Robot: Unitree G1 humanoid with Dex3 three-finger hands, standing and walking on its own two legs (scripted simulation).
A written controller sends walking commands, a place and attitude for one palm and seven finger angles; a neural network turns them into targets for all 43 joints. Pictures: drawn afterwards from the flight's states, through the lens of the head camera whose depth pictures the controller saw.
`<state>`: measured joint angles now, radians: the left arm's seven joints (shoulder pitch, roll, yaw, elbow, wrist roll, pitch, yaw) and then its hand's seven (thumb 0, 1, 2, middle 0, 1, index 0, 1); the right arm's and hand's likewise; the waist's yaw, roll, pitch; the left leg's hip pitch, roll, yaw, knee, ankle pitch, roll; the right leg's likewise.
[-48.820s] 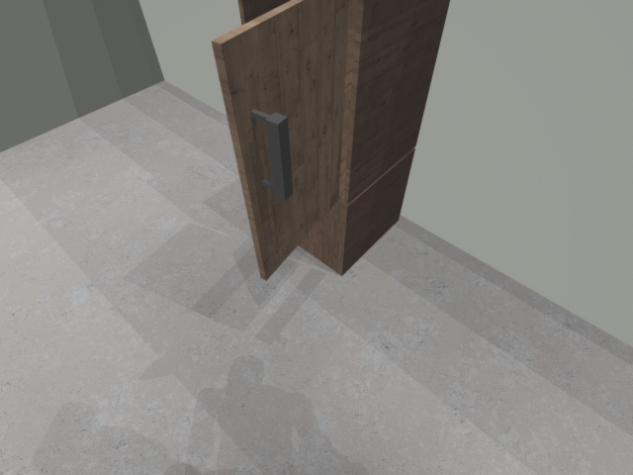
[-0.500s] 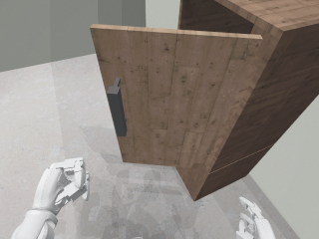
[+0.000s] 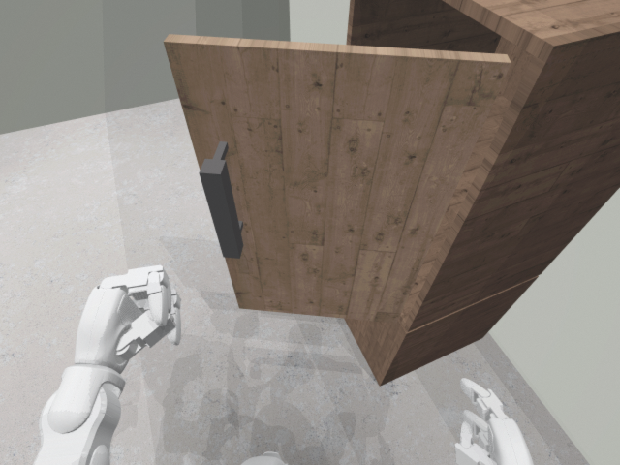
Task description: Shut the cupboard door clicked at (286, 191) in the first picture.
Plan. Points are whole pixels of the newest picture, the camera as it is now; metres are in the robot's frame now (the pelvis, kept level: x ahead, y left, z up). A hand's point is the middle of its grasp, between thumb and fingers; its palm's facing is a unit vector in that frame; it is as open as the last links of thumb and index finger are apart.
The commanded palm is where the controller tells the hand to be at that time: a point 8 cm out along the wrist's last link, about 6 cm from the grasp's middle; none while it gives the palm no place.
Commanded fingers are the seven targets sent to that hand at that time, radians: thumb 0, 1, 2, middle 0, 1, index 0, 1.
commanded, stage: bring the fist close to the handle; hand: left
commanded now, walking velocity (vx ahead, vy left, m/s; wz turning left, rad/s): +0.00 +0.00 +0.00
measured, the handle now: (228, 202) +0.44 +0.15 +0.08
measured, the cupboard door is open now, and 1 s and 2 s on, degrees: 61 61 51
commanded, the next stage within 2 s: push the door shut along its arc in 1.14 s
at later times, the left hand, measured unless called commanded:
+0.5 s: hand (213, 283) +0.31 +0.14 +0.08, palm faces -0.05 -1.00 -0.01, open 3.2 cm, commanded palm +0.29 +0.19 +0.09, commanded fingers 0.00 0.90 0.90 -1.30 -1.50 -1.30 -1.50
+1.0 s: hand (240, 259) +0.35 +0.11 +0.09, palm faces -0.04 -1.00 -0.03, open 3.1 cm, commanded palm +0.32 +0.17 +0.09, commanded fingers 0.00 0.90 0.90 -1.30 -1.50 -1.30 -1.50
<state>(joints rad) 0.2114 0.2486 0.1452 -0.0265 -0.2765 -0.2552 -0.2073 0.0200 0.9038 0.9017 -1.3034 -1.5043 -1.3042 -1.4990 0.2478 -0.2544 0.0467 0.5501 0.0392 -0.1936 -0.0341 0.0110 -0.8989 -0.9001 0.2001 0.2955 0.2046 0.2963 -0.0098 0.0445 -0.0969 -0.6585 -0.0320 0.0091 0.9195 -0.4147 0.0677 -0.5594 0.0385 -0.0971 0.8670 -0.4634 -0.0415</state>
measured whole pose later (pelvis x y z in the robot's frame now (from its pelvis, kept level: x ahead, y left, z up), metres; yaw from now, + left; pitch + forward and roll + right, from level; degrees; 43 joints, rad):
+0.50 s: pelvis +0.01 -0.01 +0.01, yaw -1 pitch +9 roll -1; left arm 0.06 0.21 0.09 0.11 -0.23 -0.23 -0.13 0.02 0.90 0.90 -1.30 -1.50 -1.30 -1.50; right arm 0.26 -0.26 0.03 0.56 0.03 -0.14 -0.03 0.01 -0.90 -0.90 0.20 0.30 0.20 0.30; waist -0.03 0.03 -0.09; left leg -0.61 -0.03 0.04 0.87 -0.41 0.06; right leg -0.54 0.04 -0.07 0.84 -0.46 -0.05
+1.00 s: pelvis +0.00 -0.01 +0.01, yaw -2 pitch +8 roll +0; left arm -0.13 0.19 0.07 0.31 -0.18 -0.24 -0.06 0.02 0.90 0.90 -1.30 -1.50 -1.30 -1.50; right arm 0.27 -0.25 0.03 0.58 0.03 -0.06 0.00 0.01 -0.90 -0.90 0.20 0.30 0.20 0.30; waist -0.03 0.03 -0.09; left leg -0.59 -0.02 0.05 0.83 -0.39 0.05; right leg -0.53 0.05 -0.05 0.83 -0.44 -0.06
